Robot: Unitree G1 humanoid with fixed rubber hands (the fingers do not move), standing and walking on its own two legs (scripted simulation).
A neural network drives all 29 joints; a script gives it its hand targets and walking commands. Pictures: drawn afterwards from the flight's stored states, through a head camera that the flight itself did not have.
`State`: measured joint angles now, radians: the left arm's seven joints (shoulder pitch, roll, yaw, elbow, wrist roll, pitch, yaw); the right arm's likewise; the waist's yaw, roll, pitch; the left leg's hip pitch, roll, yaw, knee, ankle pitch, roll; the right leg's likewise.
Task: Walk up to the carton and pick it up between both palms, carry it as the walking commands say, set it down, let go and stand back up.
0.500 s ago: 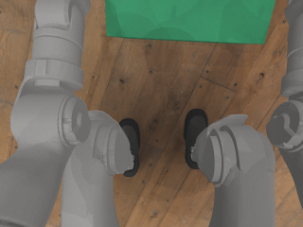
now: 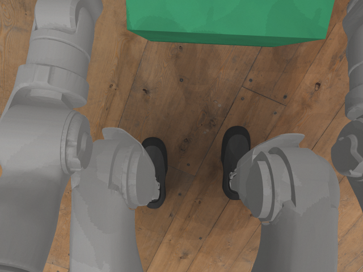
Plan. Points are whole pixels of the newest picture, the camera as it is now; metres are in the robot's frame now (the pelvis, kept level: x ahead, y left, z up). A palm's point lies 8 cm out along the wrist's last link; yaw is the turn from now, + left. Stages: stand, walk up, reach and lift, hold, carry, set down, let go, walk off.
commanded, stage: set down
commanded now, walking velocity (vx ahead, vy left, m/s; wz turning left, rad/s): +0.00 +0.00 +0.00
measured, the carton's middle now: out of the picture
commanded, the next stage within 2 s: let go in 1.56 s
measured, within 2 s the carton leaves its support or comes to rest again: neither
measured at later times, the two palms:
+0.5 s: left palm out of the picture +0.58 +0.16 -0.07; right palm out of the picture +0.54 -0.25 -0.10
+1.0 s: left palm out of the picture +0.58 +0.16 +0.07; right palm out of the picture +0.55 -0.26 +0.05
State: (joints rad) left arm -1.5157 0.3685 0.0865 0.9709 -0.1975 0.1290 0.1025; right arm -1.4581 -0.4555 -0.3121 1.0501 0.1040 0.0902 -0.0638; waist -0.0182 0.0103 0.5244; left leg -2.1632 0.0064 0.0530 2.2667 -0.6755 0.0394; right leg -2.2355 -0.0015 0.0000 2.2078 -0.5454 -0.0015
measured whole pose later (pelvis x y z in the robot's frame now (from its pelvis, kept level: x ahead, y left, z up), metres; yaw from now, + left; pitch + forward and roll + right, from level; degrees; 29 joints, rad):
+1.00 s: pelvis -0.02 -0.01 +0.14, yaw +0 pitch +25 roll +1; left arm -1.54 0.45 0.08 0.87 -0.22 0.37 0.08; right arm -1.47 -0.49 -0.30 0.88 0.14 0.36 -0.09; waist -0.02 0.01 0.52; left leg -1.66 -0.01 0.04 1.80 -0.58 0.02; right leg -1.72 0.00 0.00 1.77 -0.49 -0.02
